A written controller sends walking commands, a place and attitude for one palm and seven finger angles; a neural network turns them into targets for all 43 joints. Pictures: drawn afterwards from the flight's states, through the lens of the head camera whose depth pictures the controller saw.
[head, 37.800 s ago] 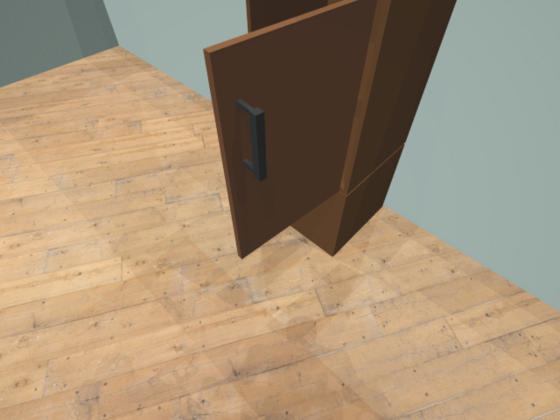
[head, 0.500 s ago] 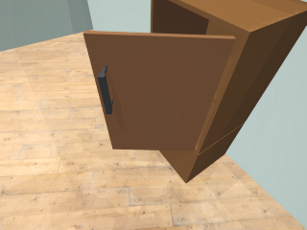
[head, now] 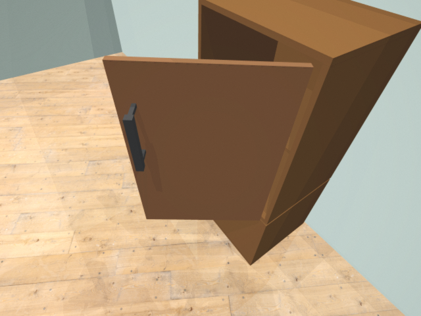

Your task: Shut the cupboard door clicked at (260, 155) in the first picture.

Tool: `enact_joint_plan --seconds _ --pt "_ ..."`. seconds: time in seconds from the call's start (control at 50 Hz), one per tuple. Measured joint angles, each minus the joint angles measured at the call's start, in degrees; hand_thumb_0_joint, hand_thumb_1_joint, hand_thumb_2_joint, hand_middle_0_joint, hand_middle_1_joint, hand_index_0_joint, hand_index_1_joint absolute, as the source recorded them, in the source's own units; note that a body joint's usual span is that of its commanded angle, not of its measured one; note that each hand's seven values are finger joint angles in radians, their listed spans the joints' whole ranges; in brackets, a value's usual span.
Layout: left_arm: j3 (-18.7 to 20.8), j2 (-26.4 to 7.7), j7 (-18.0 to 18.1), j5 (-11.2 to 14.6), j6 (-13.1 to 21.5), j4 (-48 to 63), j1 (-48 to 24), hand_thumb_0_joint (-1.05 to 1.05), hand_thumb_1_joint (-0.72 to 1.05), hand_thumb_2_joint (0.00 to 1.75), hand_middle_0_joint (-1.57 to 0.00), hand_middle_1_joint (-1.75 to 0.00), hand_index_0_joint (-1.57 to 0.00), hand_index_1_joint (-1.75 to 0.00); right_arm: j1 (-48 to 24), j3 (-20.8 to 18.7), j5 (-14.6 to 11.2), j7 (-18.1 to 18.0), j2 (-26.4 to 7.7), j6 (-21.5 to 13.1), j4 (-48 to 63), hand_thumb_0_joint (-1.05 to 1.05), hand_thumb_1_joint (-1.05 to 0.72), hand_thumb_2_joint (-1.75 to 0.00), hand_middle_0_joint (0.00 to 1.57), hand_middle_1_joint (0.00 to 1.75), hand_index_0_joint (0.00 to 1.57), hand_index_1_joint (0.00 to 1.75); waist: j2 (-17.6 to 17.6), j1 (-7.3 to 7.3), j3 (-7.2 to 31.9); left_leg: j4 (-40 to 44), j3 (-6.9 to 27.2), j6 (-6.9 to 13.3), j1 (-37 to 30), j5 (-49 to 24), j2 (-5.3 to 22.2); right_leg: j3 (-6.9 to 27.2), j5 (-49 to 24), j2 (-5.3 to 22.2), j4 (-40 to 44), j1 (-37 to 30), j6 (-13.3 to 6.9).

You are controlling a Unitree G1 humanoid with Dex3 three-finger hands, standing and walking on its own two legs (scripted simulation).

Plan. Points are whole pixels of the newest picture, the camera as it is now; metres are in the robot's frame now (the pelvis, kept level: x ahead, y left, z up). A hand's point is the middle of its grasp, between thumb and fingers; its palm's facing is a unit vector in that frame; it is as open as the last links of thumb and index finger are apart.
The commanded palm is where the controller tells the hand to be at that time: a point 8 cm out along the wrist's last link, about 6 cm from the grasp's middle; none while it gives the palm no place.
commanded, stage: come to a stop and stand still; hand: left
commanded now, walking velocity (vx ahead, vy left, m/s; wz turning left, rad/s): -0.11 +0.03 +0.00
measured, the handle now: (136, 139) +0.47 +0.21 +0.07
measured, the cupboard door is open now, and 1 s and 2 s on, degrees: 54 54 54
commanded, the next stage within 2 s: look again from close up in 1.60 s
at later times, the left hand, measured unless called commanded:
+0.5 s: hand out of the picture +0.00 +0.19 -0.18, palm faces +0.02 -0.97 -0.23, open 7.3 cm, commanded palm none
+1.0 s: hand out of the picture -0.03 +0.17 -0.17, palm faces -0.01 -0.97 -0.24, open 7.4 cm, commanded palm none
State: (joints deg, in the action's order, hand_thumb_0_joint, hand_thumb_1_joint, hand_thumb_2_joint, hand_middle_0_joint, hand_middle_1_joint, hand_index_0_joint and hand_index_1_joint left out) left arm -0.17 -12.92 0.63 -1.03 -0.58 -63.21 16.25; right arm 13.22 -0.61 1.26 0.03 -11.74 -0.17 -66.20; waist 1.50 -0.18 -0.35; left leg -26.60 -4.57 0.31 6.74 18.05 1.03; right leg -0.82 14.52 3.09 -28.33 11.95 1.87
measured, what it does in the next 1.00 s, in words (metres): stands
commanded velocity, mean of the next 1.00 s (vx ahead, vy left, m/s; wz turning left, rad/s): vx -0.04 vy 0.01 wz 0.00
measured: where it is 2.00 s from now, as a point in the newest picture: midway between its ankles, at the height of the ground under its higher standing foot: outside the picture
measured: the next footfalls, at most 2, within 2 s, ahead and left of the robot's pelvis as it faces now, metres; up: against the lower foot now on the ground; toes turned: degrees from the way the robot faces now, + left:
none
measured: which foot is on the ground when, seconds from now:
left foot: down 0.00-1.00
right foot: down 0.00-1.00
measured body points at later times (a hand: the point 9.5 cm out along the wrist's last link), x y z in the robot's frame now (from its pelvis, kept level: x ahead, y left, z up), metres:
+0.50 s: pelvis -0.03 +0.01 -0.01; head -0.03 +0.01 +0.44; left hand +0.00 +0.25 -0.16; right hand +0.01 -0.23 -0.16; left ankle -0.04 +0.11 -0.74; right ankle +0.01 -0.14 -0.74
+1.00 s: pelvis -0.03 -0.01 +0.00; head -0.02 -0.03 +0.45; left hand -0.02 +0.22 -0.15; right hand -0.04 -0.25 -0.17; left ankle -0.04 +0.11 -0.74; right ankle +0.01 -0.14 -0.74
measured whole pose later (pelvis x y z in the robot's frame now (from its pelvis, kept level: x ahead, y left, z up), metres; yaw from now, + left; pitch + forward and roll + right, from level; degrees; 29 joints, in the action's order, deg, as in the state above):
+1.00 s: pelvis -0.03 -0.01 +0.00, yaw +0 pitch -1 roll +2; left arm -0.9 -9.8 0.9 -0.7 0.1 -61.6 15.9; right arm 17.5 -0.3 1.2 -0.5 -12.3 -0.6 -60.8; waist -1.4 0.1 -2.7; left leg -26.6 -5.2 -0.3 10.9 14.7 1.0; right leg 0.8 12.1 2.5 -30.0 17.1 0.8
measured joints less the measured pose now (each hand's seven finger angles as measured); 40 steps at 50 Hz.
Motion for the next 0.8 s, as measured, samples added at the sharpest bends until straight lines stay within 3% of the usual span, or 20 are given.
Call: enact_joint_plan --seconds 0.12,0.28,0.44,0.56,0.8 --pt "0.07 3.49 0.76 0.44 1.04 -1.28 3.07 0.0 0.91 0.9 -0.19 -0.3 -0.2 -0.3 2.78 0.04 -0.51 -1.16 2.65 -0.28 -1.62 0.01 -0.9 -0.9 0.2 0.3 0.2 0.3 -0.97 0.14 -1.55 -3.24 0.49 -0.89 -0.08 3.19 1.48 -0.56 2.58 -1.26 -1.96 -0.7 -0.59" --pt "0.38 6.09 2.11 0.68 0.69 0.62 2.02 0.0 0.9 0.9 -0.2 -0.3 -0.2 -0.3 1.02 -1.39 -1.09 -2.55 4.51 0.28 0.39 0.01 -0.9 -0.9 0.2 0.3 0.2 0.3 -0.77 0.01 -3.43 -2.31 0.14 -0.84 0.62 1.25 1.38 -0.34 0.14 -1.19 -1.86 0.55 -0.77" --pt "0.82 3.59 2.89 0.19 0.08 2.86 -0.74 0.01 0.92 0.9 -0.2 -0.3 -0.2 -0.3 -0.1 -1.84 -0.72 -1.68 2.94 0.41 5.95 0.01 -0.92 -0.9 0.2 0.3 0.2 0.3 -0.49 0.28 -3.08 -6.33 -0.81 0.09 4.44 1.66 0.76 0.8 -0.15 -0.48 -3.81 3.69 0.17" --pt "0.3 1.84 1.57 -0.27 -0.57 4.91 -1.46 0.01 0.91 0.9 -0.2 -0.3 -0.2 -0.3 1.64 -0.97 0.06 -1.0 1.63 0.27 10.03 0.01 -0.92 -0.9 0.2 0.3 0.2 0.3 -2.0 -0.17 -1.16 -5.98 -1.11 1.09 4.99 0.3 -0.44 1.24 -0.68 0.55 -4.46 4.65 -0.61" --pt "-0.43 1.98 0.47 -0.05 0.05 4.0 1.15 0.0 0.91 0.9 -0.19 -0.3 -0.2 -0.3 2.8 0.12 0.19 -0.03 -0.13 0.35 9.4 0.01 -0.91 -0.9 0.2 0.3 0.2 0.3 -3.52 -0.22 -0.87 -1.65 -1.3 0.45 5.1 -3.09 -0.86 2.39 -2.65 0.19 -2.54 5.9 -0.45"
